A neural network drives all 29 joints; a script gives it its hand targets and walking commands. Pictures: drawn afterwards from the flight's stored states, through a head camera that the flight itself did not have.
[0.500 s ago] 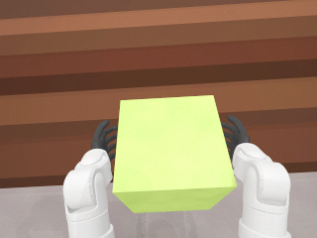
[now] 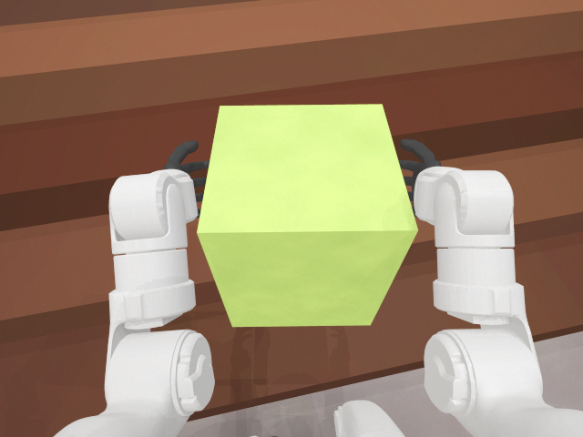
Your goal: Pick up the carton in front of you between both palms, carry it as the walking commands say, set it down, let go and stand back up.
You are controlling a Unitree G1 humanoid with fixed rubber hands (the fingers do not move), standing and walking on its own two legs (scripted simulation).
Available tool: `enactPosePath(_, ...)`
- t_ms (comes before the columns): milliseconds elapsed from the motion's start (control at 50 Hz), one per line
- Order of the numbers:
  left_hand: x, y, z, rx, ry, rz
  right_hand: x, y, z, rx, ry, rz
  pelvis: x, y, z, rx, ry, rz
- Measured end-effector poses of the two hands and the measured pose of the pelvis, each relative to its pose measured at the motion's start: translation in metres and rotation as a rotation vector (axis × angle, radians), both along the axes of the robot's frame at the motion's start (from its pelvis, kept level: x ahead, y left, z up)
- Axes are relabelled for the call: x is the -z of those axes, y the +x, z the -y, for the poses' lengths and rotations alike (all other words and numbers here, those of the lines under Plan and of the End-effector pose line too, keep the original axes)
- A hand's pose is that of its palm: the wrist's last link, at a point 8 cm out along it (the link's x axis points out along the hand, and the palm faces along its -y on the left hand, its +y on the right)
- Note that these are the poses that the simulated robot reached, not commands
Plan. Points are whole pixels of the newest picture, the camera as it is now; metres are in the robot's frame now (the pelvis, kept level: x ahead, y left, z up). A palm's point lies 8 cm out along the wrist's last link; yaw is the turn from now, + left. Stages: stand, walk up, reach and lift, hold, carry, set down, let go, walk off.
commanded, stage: carry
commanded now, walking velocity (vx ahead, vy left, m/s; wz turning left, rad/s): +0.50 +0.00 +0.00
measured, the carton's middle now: (301, 224) +0.40 -0.02 +0.05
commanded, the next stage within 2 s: none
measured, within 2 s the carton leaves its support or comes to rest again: neither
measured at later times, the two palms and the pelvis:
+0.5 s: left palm (183, 3) +0.73 +0.13 +0.20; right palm out of the picture +0.78 -0.16 +0.20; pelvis +0.37 -0.08 +0.11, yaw +2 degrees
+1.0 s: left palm out of the picture +1.04 +0.05 +0.46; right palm out of the picture +1.00 -0.25 +0.45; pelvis +0.63 -0.06 +0.29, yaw +3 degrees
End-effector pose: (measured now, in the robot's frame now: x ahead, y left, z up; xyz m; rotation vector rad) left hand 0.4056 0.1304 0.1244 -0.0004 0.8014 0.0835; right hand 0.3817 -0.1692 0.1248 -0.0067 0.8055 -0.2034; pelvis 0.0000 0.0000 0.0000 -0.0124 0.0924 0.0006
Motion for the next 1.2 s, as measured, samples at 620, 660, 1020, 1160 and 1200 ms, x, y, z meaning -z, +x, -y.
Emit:
enactPosePath(620,-0.167,0.386,-0.022,-0.342,-0.015,0.153,-0.165,0.478,-0.03,-0.254,0.102,0.145,-0.173,0.447,0.091,-0.093,0.036,0.017)
enactPosePath(660,-0.202,0.413,-0.024,-0.338,0.005,0.196,-0.194,0.504,-0.032,-0.265,0.11,0.189,-0.182,0.475,0.088,-0.089,0.055,0.005)
enactPosePath(1020,-0.348,0.643,0.088,0.024,0.01,0.079,-0.329,0.623,0.084,0.043,0.035,0.078,-0.298,0.636,0.058,-0.04,0.062,0.039)
enactPosePath(1160,-0.384,0.695,0.108,0.011,-0.001,0.089,-0.375,0.684,0.106,0.051,0.047,0.089,-0.326,0.691,0.083,-0.01,0.01,0.015)
enactPosePath(1200,-0.384,0.702,0.102,-0.024,0.011,0.081,-0.378,0.705,0.102,0.0,0.033,0.08,-0.325,0.706,0.094,-0.004,0.018,0.013)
